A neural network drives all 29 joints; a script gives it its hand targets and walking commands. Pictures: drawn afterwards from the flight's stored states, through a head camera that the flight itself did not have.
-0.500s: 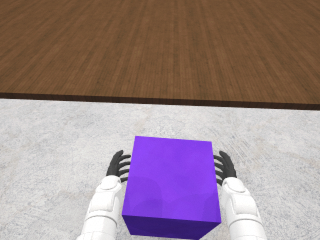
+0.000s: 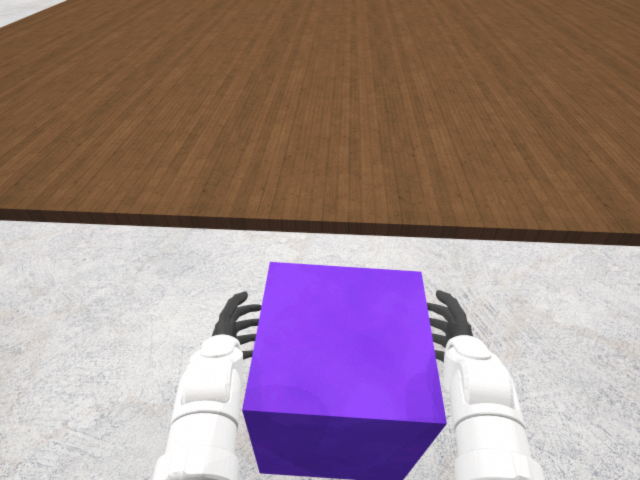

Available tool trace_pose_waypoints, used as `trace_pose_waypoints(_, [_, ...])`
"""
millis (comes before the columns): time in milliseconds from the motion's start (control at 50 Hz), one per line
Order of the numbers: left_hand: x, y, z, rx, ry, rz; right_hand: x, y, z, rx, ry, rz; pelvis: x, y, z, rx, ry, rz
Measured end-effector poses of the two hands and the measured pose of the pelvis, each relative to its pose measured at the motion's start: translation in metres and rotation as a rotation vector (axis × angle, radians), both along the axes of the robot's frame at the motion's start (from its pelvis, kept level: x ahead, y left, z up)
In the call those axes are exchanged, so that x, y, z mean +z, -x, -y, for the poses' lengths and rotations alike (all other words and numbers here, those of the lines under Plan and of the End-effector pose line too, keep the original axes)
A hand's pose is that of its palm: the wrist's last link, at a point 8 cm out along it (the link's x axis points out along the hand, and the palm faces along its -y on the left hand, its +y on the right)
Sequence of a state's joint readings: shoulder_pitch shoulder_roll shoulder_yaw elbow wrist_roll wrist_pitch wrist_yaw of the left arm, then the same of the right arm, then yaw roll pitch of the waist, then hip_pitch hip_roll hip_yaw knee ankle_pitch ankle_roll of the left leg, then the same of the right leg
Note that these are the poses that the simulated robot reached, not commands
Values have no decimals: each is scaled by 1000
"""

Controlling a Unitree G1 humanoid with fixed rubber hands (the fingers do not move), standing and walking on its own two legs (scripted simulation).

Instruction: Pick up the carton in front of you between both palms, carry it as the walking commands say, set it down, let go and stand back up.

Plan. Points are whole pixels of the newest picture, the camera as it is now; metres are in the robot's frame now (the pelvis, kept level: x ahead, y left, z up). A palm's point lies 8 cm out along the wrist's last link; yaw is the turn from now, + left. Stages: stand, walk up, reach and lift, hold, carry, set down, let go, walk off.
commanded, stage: reach and lift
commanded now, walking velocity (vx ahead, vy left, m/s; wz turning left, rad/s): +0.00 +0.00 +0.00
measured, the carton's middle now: (337, 376) +0.30 +0.00 -0.05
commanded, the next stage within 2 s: hold in 0.64 s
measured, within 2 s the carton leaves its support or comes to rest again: neither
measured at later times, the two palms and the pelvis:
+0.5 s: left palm (226, 336) +0.31 +0.15 +0.04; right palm (457, 336) +0.31 -0.15 +0.04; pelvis +0.02 +0.00 +0.01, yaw +0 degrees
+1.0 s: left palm (221, 336) +0.29 +0.15 +0.05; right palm (463, 335) +0.30 -0.15 +0.06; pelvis +0.01 +0.00 +0.01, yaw +0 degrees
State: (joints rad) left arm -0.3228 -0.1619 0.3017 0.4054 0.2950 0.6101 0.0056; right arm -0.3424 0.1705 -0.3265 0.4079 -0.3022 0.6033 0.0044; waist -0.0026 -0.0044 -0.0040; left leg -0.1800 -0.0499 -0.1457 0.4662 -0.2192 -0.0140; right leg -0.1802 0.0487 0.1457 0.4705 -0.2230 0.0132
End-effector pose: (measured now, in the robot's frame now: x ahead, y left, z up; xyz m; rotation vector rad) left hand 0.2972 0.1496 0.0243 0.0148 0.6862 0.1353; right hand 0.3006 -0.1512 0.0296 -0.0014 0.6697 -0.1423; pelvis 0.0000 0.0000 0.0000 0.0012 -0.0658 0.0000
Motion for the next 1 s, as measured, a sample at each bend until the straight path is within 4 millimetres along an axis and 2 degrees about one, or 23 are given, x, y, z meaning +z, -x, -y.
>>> trace_pose_waypoints(580, [13, -8, 0, -20, -28, -3, 14, -8, -1, 17, 26, 3, 7, -20, -2, -4, 0, 16])
trace_pose_waypoints(820, [31, -2, 0, -16, -23, 29, 32, -2, -1, 16, 24, 37, 8, -18, -1, -3, 0, 44])
trace_pose_waypoints(1000, [29, 3, -1, -14, -19, 5, 30, 3, -1, 10, 19, 15, 7, -10, -2, -5, 0, 61])
